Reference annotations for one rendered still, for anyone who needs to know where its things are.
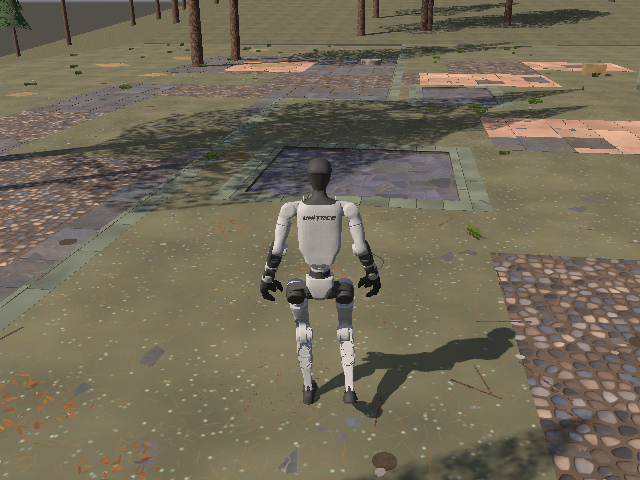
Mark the left robot shin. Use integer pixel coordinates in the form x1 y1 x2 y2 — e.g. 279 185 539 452
296 327 313 391

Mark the robot left upper arm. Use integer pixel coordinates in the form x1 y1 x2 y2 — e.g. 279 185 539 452
271 201 299 257

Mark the robot right forearm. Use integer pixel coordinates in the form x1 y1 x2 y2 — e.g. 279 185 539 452
358 240 379 280

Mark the robot left forearm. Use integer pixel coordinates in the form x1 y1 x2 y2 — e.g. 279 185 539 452
262 241 282 283

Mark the left robot hand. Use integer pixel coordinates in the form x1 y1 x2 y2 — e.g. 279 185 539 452
260 280 283 301

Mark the humanoid robot head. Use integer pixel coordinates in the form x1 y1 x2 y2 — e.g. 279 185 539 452
302 157 337 205

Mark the right robot hand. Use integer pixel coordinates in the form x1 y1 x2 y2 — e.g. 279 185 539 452
358 276 381 297

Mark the robot right upper arm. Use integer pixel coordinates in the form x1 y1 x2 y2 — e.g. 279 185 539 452
340 201 368 256

